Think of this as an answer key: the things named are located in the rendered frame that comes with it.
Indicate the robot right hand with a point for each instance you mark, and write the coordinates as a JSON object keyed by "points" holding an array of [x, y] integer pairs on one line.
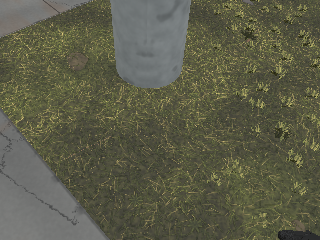
{"points": [[297, 235]]}

